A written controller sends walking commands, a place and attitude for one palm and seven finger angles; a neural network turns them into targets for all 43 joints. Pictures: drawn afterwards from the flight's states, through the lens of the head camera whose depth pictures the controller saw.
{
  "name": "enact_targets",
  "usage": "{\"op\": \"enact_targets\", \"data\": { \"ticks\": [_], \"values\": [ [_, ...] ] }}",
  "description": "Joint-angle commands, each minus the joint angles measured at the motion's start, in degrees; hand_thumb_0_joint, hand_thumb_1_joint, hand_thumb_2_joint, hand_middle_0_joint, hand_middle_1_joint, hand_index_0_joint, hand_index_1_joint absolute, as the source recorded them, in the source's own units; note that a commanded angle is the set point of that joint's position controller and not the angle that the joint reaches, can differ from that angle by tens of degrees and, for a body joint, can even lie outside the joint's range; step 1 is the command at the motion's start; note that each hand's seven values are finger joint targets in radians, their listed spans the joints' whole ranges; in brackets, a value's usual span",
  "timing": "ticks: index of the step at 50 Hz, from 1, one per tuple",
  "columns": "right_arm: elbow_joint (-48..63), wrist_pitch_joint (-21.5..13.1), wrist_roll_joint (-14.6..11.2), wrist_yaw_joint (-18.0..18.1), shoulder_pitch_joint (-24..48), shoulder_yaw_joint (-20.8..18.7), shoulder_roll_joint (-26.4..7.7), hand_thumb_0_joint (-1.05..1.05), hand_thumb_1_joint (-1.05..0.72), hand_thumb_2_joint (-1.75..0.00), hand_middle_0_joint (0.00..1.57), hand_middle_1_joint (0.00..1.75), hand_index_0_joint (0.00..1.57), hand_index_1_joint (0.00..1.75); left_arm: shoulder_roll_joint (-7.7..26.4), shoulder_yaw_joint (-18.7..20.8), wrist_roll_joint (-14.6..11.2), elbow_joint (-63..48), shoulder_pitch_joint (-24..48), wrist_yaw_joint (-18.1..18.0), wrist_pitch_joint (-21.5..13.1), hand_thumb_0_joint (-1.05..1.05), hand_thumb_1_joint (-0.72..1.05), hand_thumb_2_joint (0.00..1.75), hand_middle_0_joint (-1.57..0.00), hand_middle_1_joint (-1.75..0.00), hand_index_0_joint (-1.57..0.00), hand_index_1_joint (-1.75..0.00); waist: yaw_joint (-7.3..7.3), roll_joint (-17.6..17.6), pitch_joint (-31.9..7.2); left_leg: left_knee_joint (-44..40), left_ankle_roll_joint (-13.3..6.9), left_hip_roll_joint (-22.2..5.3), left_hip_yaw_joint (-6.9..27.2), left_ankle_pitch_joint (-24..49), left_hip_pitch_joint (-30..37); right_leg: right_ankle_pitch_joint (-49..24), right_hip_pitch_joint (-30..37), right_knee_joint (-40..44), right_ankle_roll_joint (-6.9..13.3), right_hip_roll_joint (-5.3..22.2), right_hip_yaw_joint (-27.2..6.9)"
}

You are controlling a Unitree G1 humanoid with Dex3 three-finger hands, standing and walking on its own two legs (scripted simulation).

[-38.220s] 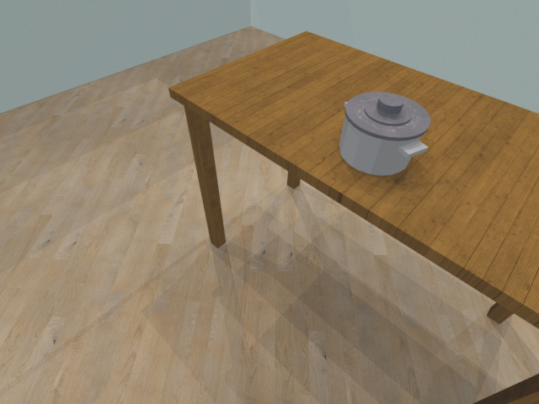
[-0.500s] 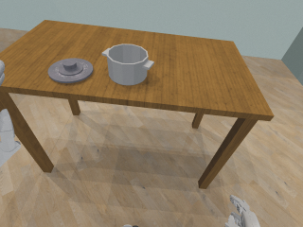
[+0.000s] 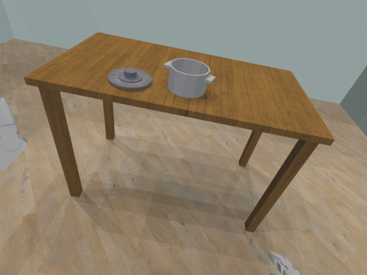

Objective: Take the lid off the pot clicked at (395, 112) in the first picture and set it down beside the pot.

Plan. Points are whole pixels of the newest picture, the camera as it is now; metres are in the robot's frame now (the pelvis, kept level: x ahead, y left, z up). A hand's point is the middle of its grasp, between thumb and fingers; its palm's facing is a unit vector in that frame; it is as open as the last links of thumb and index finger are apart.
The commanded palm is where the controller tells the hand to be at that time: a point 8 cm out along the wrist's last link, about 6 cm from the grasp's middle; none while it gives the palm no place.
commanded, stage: stop stepping back and stand still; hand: left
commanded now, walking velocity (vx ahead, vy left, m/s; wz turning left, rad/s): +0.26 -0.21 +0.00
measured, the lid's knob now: (130, 72) +0.82 +0.31 +0.07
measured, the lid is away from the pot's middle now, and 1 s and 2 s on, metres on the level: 0.23 0.23 0.23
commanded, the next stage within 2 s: let the arm hang, fingers relaxed in 1.46 s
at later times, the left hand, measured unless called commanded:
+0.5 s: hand (37, 165) +0.19 +0.26 +0.21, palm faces +0.43 -0.78 -0.45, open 7.4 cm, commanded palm none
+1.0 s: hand out of the picture +0.00 +0.21 -0.15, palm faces +0.04 -0.96 -0.27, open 7.1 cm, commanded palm none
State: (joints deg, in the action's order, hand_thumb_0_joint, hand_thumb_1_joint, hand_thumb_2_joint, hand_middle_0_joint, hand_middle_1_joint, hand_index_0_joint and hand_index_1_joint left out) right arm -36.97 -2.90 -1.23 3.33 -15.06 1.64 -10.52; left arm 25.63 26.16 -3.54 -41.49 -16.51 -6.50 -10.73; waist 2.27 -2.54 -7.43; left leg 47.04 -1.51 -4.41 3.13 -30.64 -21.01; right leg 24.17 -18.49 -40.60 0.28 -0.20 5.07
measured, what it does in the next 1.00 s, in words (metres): steps on the spot: right foot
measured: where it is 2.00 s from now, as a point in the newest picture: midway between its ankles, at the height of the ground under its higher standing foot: outside the picture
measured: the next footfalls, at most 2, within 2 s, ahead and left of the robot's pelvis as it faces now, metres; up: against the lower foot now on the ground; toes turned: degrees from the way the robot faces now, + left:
right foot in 0.36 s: -0.06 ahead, -0.09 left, +0.00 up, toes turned +0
right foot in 1.06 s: +0.03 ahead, -0.11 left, +0.00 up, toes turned +1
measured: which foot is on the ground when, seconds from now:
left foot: down 0.00-1.00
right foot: down 0.00-0.00, up 0.02-0.34, down 0.36-0.90, up 0.92-1.00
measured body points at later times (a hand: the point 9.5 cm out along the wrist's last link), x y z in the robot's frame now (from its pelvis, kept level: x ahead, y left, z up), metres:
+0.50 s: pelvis -0.04 +0.01 +0.01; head -0.06 +0.00 +0.46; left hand +0.16 +0.30 +0.24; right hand +0.08 -0.25 -0.09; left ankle -0.02 +0.15 -0.67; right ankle -0.11 -0.09 -0.71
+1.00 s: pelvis +0.03 +0.00 +0.02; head +0.09 +0.00 +0.46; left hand +0.00 +0.26 -0.12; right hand +0.05 -0.22 -0.14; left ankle +0.00 +0.12 -0.71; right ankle -0.05 -0.10 -0.68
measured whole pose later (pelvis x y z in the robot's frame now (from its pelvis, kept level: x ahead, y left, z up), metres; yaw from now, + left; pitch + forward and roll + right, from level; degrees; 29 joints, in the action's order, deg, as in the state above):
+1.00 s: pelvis +0.03 +0.00 +0.02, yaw +1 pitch +3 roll +1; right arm -55.3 0.1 1.3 2.2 -15.0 -1.9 -8.9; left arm 12.1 2.3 -0.2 59.1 -17.3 -1.4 2.4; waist -0.5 0.5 6.1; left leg 32.2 -0.4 -0.7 -3.3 -19.2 -15.5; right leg 30.1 -16.6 -45.3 -0.3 -0.1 0.3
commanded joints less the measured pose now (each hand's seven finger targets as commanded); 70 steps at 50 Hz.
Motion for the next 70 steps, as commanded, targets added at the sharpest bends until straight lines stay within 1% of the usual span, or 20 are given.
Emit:
{"op": "enact_targets", "data": {
  "ticks": [1, 3, 5, 11, 14, 17, 20, 21, 22, 24, 27, 29, 31, 33, 36, 41, 45, 53, 58, 70],
  "values": [
    [12.27, -7.8, -0.78, 0.56, 7.74, -4.4, -8.21, 0.0, -0.9, -0.9, 0.2, 0.3, 0.2, 0.3, 8.85, 2.08, 0.71, -1.05, 4.8, 0.31, -2.79, 0.0, 0.9, 0.9, -0.2, -0.3, -0.2, -0.3, -1.92, 22.33, 5.38, -34.85, -6.85, -13.3, 13.0, 0.34, -1.42, 6.35, -10.21, -31.76, 0.21, -4.5, -3.91],
    [12.14, -9.0, 0.08, -2.18, 7.4, -4.32, -6.24, 0.0, -0.9, -0.9, 0.2, 0.3, 0.2, 0.3, 8.79, 1.49, -0.94, -11.24, 5.61, 0.33, -3.0, 0.0, 0.9, 0.9, -0.2, -0.3, -0.2, -0.3, -4.56, 13.37, 10.09, -40.43, -9.02, -16.69, 34.09, -17.97, 0.17, 2.62, -24.08, -38.85, -0.55, -1.29, -10.69],
    [13.25, -9.18, -0.61, -3.06, 8.79, -4.05, -6.31, 0.0, -0.9, -0.9, 0.2, 0.3, 0.2, 0.3, 9.33, 2.2, -0.59, -16.89, -4.98, 0.04, -3.09, 0.0, 0.9, 0.9, -0.2, -0.3, -0.2, -0.3, -2.58, 7.5, 8.19, -38.6, -7.72, -14.82, 24.68, -14.15, 2.48, -1.75, -22.67, -35.65, 0.11, -0.37, -8.55],
    [11.87, -7.31, 1.57, -0.61, 6.19, -3.33, -4.85, 0.0, -0.9, -0.9, 0.2, 0.3, 0.2, 0.3, 12.96, 7.99, 0.28, -18.49, -16.27, -2.77, -2.83, 0.0, 0.9, 0.9, -0.2, -0.3, -0.2, -0.3, -2.56, 26.63, 1.93, -41.36, -1.08, -7.29, 2.08, -8.51, -3.12, 2.23, 7.77, -1.59, 1.97, -4.77, 5.53],
    [10.52, -6.56, 1.03, 0.56, 5.04, -3.88, -5.49, 0.0, -0.9, -0.9, 0.2, 0.3, 0.2, 0.3, 11.28, 7.78, 0.17, -9.23, -12.82, -2.83, -1.02, 0.0, 0.9, 0.9, -0.2, -0.3, -0.2, -0.3, -3.06, 16.86, 2.71, -30.75, -0.04, -4.0, -1.41, -3.92, -4.07, 3.57, 16.84, 14.18, 3.22, -5.85, 7.2],
    [9.39, -4.62, 0.12, 0.71, 3.42, -4.63, -6.23, 0.0, -0.9, -0.9, 0.2, 0.3, 0.2, 0.3, 14.46, 10.08, -0.21, -3.67, -8.66, -1.58, -1.94, 0.0, 0.9, 0.9, -0.2, -0.3, -0.2, -0.3, -3.93, -10.1, 2.19, 14.3, 0.28, 4.27, -7.37, 4.67, -12.76, -5.36, 13.02, 27.36, 12.69, 16.03, -20.36],
    [8.62, -4.81, -0.41, -0.22, 4.91, -6.61, -8.08, 0.0, -0.9, -0.9, 0.2, 0.3, 0.2, 0.3, 10.69, 9.23, -1.59, 2.37, -9.94, -1.47, -2.96, 0.0, 0.9, 0.9, -0.2, -0.3, -0.2, -0.3, -3.66, -14.69, 8.35, 21.29, 1.39, -0.35, 0.86, 6.31, -22.27, 0.98, 8.44, 27.37, 14.13, 19.23, -27.88],
    [8.92, -4.13, -0.47, -0.34, 6.74, -6.35, -8.52, 0.0, -0.9, -0.9, 0.2, 0.3, 0.2, 0.3, 8.84, 7.59, -1.44, 1.74, -9.36, -1.01, -3.06, 0.0, 0.9, 0.9, -0.2, -0.3, -0.2, -0.3, -3.73, -13.21, 12.48, 16.71, 1.16, -1.81, 1.1, 6.95, -20.93, -3.26, 6.01, 26.36, 13.75, 18.6, -25.92],
    [-0.23, -5.74, 0.75, -4.66, 7.04, -7.98, -14.68, 0.0, -0.9, -0.9, 0.2, 0.3, 0.2, 0.3, -7.95, -15.38, 8.6, 39.81, -2.53, 3.52, 6.89, 0.0, 0.9, 0.9, -0.2, -0.3, -0.2, -0.3, -7.87, -2.64, 11.76, 16.56, 1.27, -8.27, -0.26, 0.07, -20.76, -23.53, -0.08, 12.22, 10.14, 25.47, -5.58],
    [0.95, -0.86, 0.99, -4.56, 1.55, -5.68, -7.42, 0.0, -0.9, -0.9, 0.2, 0.3, 0.2, 0.3, -9.55, -18.53, 6.68, 43.07, -1.55, 5.93, 11.82, 0.0, 0.9, 0.9, -0.2, -0.3, -0.2, -0.3, -7.67, -2.23, 8.36, -4.89, 2.3, 0.53, -10.06, 11.05, -3.62, -22.13, -3.18, 2.96, 5.58, 13.49, 1.79],
    [1.15, 1.73, 3.68, -4.08, -1.97, -7.42, -15.06, 0.0, -0.9, -0.9, 0.2, 0.3, 0.2, 0.3, -10.95, -20.03, 5.79, 55.16, -5.33, 7.15, 12.2, 0.0, 0.9, 0.9, -0.2, -0.3, -0.2, -0.3, -4.22, 8.59, 5.18, -19.59, -8.51, -12.82, 17.73, 19.66, 5.47, 4.47, -13.91, -16.44, -0.59, 0.72, 3.05],
    [0.91, 1.73, 5.13, -2.85, -2.1, -8.0, -18.42, 0.0, -0.9, -0.9, 0.2, 0.3, 0.2, 0.3, -10.15, -20.45, 4.89, 58.98, 4.88, 7.09, 11.0, 0.0, 0.9, 0.9, -0.2, -0.3, -0.2, -0.3, -5.32, 0.65, 8.57, -22.53, -11.62, -15.72, 28.52, 22.97, 0.75, 9.67, -14.36, -17.82, -0.78, 0.9, -4.5],
    [-0.7, 2.21, 4.66, -2.28, 3.65, -7.16, -16.45, 0.0, -0.9, -0.9, 0.2, 0.3, 0.2, 0.3, -8.12, -20.71, 4.54, 68.9, 1.57, 6.98, 11.43, 0.0, 0.9, 0.9, -0.2, -0.3, -0.2, -0.3, -1.36, 11.84, 5.81, -20.47, -6.61, -11.51, 17.58, 14.33, -10.24, 5.8, 0.61, -9.57, -0.78, 0.88, -5.29],
    [-1.32, 2.79, 3.17, -2.02, 8.19, -5.37, -7.69, 0.0, -0.9, -0.9, 0.2, 0.3, 0.2, 0.3, 0.43, -19.15, 5.17, 79.34, -7.59, 6.26, 9.83, 0.0, 0.9, 0.9, -0.2, -0.3, -0.2, -0.3, 2.64, -20.39, 9.25, 12.2, 3.11, 6.91, -6.62, 3.26, -26.06, -11.79, 13.1, 18.5, 3.05, 15.58, -32.86],
    [-5.9, 3.17, 2.88, -2.2, 5.04, -5.73, -7.5, 0.0, -0.9, -0.9, 0.2, 0.3, 0.2, 0.3, -3.21, -21.71, 5.12, 85.49, -0.02, 4.77, 8.65, 0.0, 0.9, 0.9, -0.2, -0.3, -0.2, -0.3, -3.92, 1.39, 12.02, 21.28, 3.18, 2.1, -1.45, -1.34, -18.78, -49.13, 8.75, 15.35, 10.12, 17.55, -28.45],
    [-10.92, 2.8, 2.31, -2.79, -1.25, -5.49, -2.47, 0.0, -0.9, -0.9, 0.2, 0.3, 0.2, 0.3, -8.24, -21.44, 4.54, 90.19, -0.01, 4.08, 8.7, 0.0, 0.9, 0.9, -0.2, -0.3, -0.2, -0.3, -5.12, -3.56, 4.94, -11.15, 1.23, 4.03, -7.34, 12.16, -0.27, -60.18, 15.19, 7.77, 7.13, 10.05, -12.92],
    [-15.92, 2.62, 2.27, -0.92, -9.04, -5.98, -8.66, 0.0, -0.9, -0.9, 0.2, 0.3, 0.2, 0.3, -12.25, -24.16, 2.85, 92.61, -0.65, 4.43, 9.44, 0.0, 0.9, 0.9, -0.2, -0.3, -0.2, -0.3, -5.97, 13.36, -0.02, -21.95, -12.6, -14.89, 12.24, 63.16, 22.53, 10.28, -4.99, -13.2, -0.43, -0.21, -7.02],
    [-19.62, 2.65, 1.33, -1.48, -3.75, -4.79, -3.43, 0.0, -0.9, -0.9, 0.2, 0.3, 0.2, 0.3, -8.69, -24.24, 3.66, 99.49, 0.59, 4.72, 9.89, 0.0, 0.9, 0.9, -0.2, -0.3, -0.2, -0.3, -3.52, -1.51, 7.6, -21.04, 0.23, 0.13, -2.95, 21.72, 8.69, -21.74, 9.65, 17.99, 2.54, 7.92, -12.23],
    [-22.54, 2.81, 1.53, -1.21, -4.18, -5.13, -1.97, 0.0, -0.9, -0.9, 0.2, 0.3, 0.2, 0.3, -9.31, -23.27, 3.51, 101.56, -0.88, 3.38, 9.02, 0.0, 0.9, 0.9, -0.2, -0.3, -0.2, -0.3, -3.17, -4.44, 5.39, -17.21, 1.28, 0.64, -5.84, 30.74, 9.03, -56.48, 18.24, 13.13, 2.12, 8.42, -10.78],
    [-21.15, 3.93, 1.8, -0.71, -3.51, -6.11, -3.23, 0.0, -0.9, -0.9, 0.2, 0.3, 0.2, 0.3, -8.78, -22.29, 3.83, 97.84, 4.73, 2.93, 10.49, 0.0, 0.9, 0.9, -0.2, -0.3, -0.2, -0.3, -3.34, 3.01, 5.49, -18.13, 0.96, -2.07, -4.9, 42.98, 14.67, -44.39, 10.86, 12.76, 1.77, 7.33, -9.57]
  ]
}}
